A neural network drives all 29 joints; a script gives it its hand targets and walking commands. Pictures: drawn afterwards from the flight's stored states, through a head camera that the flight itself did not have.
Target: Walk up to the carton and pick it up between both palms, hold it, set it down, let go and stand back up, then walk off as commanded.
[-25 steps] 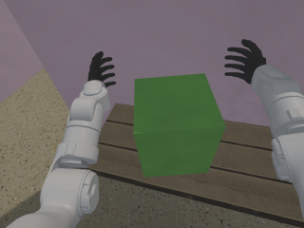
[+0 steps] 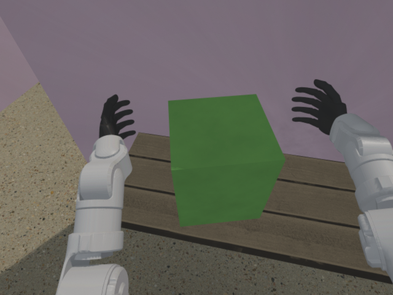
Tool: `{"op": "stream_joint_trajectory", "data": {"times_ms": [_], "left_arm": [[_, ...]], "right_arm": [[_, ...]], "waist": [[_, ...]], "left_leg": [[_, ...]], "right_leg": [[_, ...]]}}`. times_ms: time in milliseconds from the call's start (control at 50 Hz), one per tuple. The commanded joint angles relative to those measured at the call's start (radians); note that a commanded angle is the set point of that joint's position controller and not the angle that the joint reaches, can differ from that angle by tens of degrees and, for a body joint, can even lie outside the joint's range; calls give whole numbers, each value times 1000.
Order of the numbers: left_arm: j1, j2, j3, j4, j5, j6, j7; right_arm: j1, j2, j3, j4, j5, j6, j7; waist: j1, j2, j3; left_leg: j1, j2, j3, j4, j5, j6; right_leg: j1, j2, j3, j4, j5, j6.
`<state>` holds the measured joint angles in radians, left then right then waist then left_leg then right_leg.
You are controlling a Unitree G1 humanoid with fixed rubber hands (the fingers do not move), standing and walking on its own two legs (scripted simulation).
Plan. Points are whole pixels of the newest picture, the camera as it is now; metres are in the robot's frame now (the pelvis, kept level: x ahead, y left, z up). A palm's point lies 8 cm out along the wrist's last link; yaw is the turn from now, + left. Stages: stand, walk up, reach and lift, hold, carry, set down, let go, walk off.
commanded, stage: set down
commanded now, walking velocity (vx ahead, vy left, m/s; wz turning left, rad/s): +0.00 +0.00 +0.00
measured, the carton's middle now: (216, 163) +0.43 +0.02 +0.00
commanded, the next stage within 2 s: none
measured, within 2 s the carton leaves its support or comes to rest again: neither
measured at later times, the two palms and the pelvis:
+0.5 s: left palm (120, 174) +0.31 +0.19 +0.11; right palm (339, 160) +0.40 -0.23 +0.09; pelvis +0.00 -0.02 +0.00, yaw +0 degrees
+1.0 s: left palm (126, 200) +0.28 +0.18 +0.06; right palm (345, 204) +0.33 -0.24 +0.04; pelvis +0.02 +0.00 +0.00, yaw -1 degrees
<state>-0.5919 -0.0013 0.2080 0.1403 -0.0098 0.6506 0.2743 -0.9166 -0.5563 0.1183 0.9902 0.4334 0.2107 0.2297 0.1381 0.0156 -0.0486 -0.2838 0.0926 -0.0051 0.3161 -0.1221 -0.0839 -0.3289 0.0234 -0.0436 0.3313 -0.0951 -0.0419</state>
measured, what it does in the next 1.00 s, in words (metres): stands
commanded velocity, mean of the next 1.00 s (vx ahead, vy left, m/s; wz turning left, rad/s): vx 0.00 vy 0.00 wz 0.00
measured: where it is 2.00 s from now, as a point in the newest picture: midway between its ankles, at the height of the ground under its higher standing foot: outside the picture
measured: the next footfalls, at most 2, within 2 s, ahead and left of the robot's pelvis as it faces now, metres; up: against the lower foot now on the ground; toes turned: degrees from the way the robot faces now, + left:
none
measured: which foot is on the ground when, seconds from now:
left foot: down 0.00-1.00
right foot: down 0.00-1.00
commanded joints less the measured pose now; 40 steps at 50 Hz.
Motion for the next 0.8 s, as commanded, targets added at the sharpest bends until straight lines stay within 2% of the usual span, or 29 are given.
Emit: {"op": "stream_joint_trajectory", "data": {"times_ms": [0, 40, 120, 140, 180, 200, 220, 240, 260, 280, 300, 320, 340, 360, 380, 400, 420, 460, 500, 540, 580, 600, 620, 660, 700, 720, 740, 760, 780], "left_arm": [[-282, 8, -61, -176, -1, -28, -5], [-239, 18, -44, -157, 16, -28, -16], [-211, 49, -3, -163, 26, -37, -23], [-187, 64, 11, -192, 23, -50, -24], [-131, 49, 14, -206, 25, -60, -22], [-180, 70, 7, -224, 17, -68, -23], [-94, 42, 3, -215, 24, -66, -27], [-89, 40, -3, -248, 23, -76, -33], [-104, 61, -8, -244, 18, -82, -35], [-46, 30, -24, -242, 10, -82, -39], [-95, 56, -25, -265, 4, -91, -39], [-13, 30, -39, -252, 2, -94, -43], [-8, 32, -44, -277, 2, -107, -47], [-3, 31, -56, -264, -3, -110, -46], [-4, 36, -56, -288, 3, -121, -53], [12, 31, -64, -300, -2, -126, -52], [93, 3, -72, -287, 7, -133, -55], [99, 17, -85, -317, 10, -152, -61], [131, 28, -86, -329, 5, -181, -57], [197, -3, -100, -304, 22, -201, -58], [207, 19, -81, -322, 30, -225, -54], [246, 10, -76, -311, 45, -233, -51], [252, 15, -85, -352, 41, -248, -47], [269, 6, -91, -326, 37, -274, -39], [264, -7, -118, -326, 29, -295, -28], [298, -17, -123, -323, 31, -309, -26], [330, -34, -140, -310, 29, -311, -25], [335, -37, -144, -336, 26, -324, -23], [319, -31, -160, -321, 14, -333, -22]], "right_arm": [[-314, -162, -46, -189, 3, -42, 5], [-260, -162, -64, -191, -13, -48, -8], [-246, -155, -79, -249, -38, -60, -27], [-226, -154, -79, -289, -34, -70, -30], [-189, -152, -70, -295, -22, -85, -35], [-226, -153, -87, -328, -24, -91, -40], [-140, -130, -60, -315, -19, -93, -41], [-149, -144, -84, -344, -15, -103, -43], [-148, -148, -89, -356, -12, -103, -42], [-108, -145, -84, -337, -2, -105, -38], [-133, -141, -89, -370, -7, -110, -41], [-39, -125, -73, -340, -9, -110, -35], [-47, -121, -70, -362, -2, -121, -34], [-31, -122, -71, -333, 5, -116, -27], [-12, -104, -86, -370, 0, -126, -28], [-5, -104, -81, -384, 7, -136, -24], [66, -99, -53, -365, 15, -142, -19], [101, -90, -76, -412, 8, -164, -24], [146, -105, -101, -417, 4, -183, -24], [205, -111, -109, -402, -7, -199, -19], [209, -92, -107, -441, -11, -221, -21], [251, -90, -105, -428, -18, -231, -20], [264, -117, -139, -455, -22, -252, -20], [265, -110, -134, -463, -19, -273, -15], [264, -117, -145, -467, -23, -288, -6], [308, -99, -132, -458, -22, -297, -2], [332, -101, -125, -444, -20, -303, 6], [335, -98, -124, -478, -17, -315, 10], [333, -108, -129, -456, -13, -322, 13]], "waist": [[-16, -69, -434], [-32, -90, -418], [-15, -135, -391], [-6, -153, -408], [6, -151, -381], [4, -132, -413], [0, -132, -385], [-8, -131, -380], [-7, -120, -393], [-12, -135, -364], [-4, -117, -378], [-29, -139, -352], [-12, -129, -346], [-19, -115, -327], [-29, -118, -338], [-26, -99, -337], [-27, -111, -308], [-42, -94, -312], [-61, -104, -298], [-65, -89, -264], [-48, -107, -260], [-43, -92, -241], [-54, -78, -268], [-42, -92, -249], [-52, -81, -234], [-43, -100, -224], [-55, -97, -214], [-48, -98, -243], [-54, -105, -224]], "left_leg": [[91, -98, 32, -12, 149, 53], [72, -100, 35, -13, 106, 62], [4, -108, 51, -18, 49, 81], [-10, -112, 55, -14, 69, 84], [-34, -111, 54, -7, 91, 83], [-33, -112, 52, -1, 83, 84], [-37, -110, 50, 10, 105, 83], [-38, -112, 49, 3, 105, 83], [-20, -113, 51, 4, 93, 83], [-22, -108, 49, -2, 81, 85], [-22, -112, 56, 6, 73, 87], [-29, -106, 49, 8, 78, 87], [-37, -106, 54, 5, 83, 89], [-27, -103, 50, 1, 82, 84], [-16, -108, 54, 8, 63, 87], [-17, -106, 48, 6, 87, 84], [-1, -103, 45, 4, 114, 84], [7, -106, 46, 14, 114, 86], [16, -110, 45, 5, 102, 83], [26, -106, 39, -6, 83, 86], [15, -111, 50, -4, 87, 85], [17, -112, 47, -7, 88, 85], [38, -110, 42, -10, 101, 79], [31, -111, 39, -6, 92, 82], [29, -107, 39, -14, 51, 81], [44, -106, 39, -15, 47, 82], [55, -100, 36, -19, 56, 80], [74, -99, 36, -14, 81, 79], [67, -103, 41, -18, 72, 77]], "right_leg": [[251, 64, 17, 2, 100, -5], [278, 52, 32, -1, 80, -2], [303, 43, 53, -2, 26, 14], [328, 43, 64, 9, 54, 19], [353, 44, 66, 21, 65, 22], [339, 45, 68, 22, 56, 24], [370, 43, 74, 25, 92, 20], [361, 43, 72, 28, 92, 22], [346, 45, 75, 23, 77, 24], [337, 45, 69, 18, 48, 22], [316, 37, 82, 10, 26, 21], [335, 34, 85, 8, 22, 17], [330, 32, 84, 7, 10, 18], [311, 31, 82, 2, -6, 15], [312, 27, 92, -9, -29, 14], [318, 30, 88, -5, -4, 12], [329, 30, 88, -3, 26, 13], [330, 26, 93, -12, 34, 16], [314, 25, 94, -17, 7, 17], [309, 27, 87, -23, -20, 12], [310, 21, 102, -28, -20, 17], [319, 20, 99, -26, -18, 15], [314, 24, 91, -20, -5, 14], [291, 32, 83, -18, -18, 12], [256, 31, 78, -19, -77, 5], [257, 32, 79, -24, -88, 3], [250, 35, 70, -25, -76, -2], [249, 37, 71, -20, -42, -4], [236, 37, 69, -24, -52, -3]]}}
